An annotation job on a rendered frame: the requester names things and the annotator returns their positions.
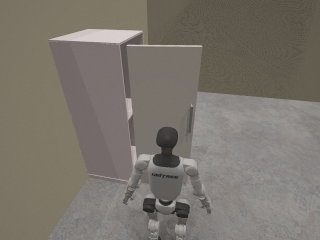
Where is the robot left forearm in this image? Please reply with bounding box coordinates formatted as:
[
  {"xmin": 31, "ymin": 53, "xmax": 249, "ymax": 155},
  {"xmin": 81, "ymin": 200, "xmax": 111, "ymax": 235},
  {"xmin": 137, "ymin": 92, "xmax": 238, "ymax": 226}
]
[{"xmin": 124, "ymin": 177, "xmax": 136, "ymax": 198}]

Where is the robot left upper arm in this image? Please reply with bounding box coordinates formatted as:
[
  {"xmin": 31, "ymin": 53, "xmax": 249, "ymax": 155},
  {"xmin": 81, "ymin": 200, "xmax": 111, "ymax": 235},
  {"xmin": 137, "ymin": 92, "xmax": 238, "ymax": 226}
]
[{"xmin": 128, "ymin": 154, "xmax": 151, "ymax": 189}]

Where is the robot right upper arm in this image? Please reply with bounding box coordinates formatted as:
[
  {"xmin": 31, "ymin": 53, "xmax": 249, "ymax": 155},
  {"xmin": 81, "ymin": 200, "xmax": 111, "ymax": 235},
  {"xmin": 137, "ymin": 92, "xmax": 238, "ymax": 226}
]
[{"xmin": 183, "ymin": 158, "xmax": 204, "ymax": 197}]

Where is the robot right forearm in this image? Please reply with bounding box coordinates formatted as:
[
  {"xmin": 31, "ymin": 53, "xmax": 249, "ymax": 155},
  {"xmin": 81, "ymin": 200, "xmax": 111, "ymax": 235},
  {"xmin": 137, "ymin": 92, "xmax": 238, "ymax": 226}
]
[{"xmin": 197, "ymin": 184, "xmax": 211, "ymax": 207}]

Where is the handle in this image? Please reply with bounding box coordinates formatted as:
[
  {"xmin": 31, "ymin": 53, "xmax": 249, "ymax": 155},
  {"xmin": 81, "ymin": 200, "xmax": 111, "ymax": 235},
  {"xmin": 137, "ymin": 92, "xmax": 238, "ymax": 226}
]
[{"xmin": 188, "ymin": 103, "xmax": 193, "ymax": 133}]

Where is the right robot hand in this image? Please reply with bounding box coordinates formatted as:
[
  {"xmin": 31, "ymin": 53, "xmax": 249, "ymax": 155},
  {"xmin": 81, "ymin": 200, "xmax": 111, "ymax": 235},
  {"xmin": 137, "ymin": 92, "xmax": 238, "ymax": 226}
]
[{"xmin": 199, "ymin": 203, "xmax": 212, "ymax": 215}]

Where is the humanoid robot head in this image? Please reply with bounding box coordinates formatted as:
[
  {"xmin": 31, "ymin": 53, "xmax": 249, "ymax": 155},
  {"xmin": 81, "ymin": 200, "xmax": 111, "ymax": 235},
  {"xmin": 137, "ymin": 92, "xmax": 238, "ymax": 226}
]
[{"xmin": 152, "ymin": 127, "xmax": 181, "ymax": 168}]

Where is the right robot thigh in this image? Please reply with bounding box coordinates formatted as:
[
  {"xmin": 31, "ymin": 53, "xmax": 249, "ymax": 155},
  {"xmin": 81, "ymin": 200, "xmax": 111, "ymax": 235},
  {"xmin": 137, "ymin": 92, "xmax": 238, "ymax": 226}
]
[{"xmin": 174, "ymin": 198, "xmax": 190, "ymax": 238}]

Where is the fridge door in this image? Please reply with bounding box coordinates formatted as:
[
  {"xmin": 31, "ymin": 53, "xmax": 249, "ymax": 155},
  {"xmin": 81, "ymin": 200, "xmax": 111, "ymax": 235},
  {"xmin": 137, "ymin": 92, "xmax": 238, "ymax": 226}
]
[{"xmin": 126, "ymin": 44, "xmax": 203, "ymax": 182}]

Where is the left robot hand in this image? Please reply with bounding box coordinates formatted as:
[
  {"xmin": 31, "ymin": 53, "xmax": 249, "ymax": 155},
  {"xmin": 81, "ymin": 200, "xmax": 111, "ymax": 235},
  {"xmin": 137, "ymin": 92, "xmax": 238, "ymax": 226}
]
[{"xmin": 123, "ymin": 195, "xmax": 135, "ymax": 205}]

